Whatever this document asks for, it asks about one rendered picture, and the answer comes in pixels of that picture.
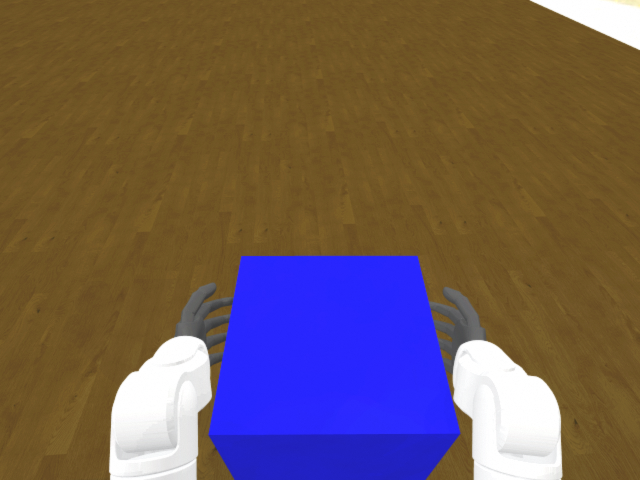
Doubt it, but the robot left hand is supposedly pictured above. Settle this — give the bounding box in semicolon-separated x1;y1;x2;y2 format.
174;283;234;367

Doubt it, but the left robot forearm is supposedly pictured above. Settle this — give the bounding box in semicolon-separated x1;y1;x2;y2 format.
109;336;212;480

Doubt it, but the robot right hand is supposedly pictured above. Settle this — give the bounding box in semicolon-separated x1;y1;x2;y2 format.
429;287;487;375

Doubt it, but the carton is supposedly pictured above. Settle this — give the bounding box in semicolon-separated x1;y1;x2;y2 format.
209;256;460;480

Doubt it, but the right robot forearm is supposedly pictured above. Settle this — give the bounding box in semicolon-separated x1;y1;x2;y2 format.
453;340;562;480

